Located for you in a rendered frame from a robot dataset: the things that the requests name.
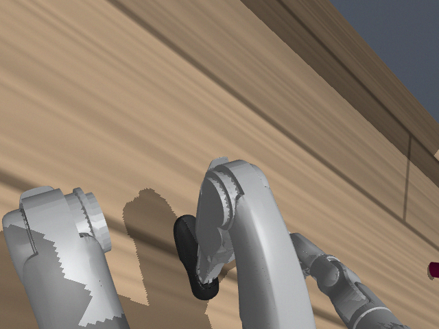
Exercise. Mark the right robot hand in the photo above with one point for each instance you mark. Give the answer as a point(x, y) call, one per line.
point(306, 252)

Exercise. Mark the right robot foot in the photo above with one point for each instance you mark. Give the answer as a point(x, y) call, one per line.
point(187, 247)

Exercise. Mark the right robot arm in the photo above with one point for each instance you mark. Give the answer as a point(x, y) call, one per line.
point(354, 302)

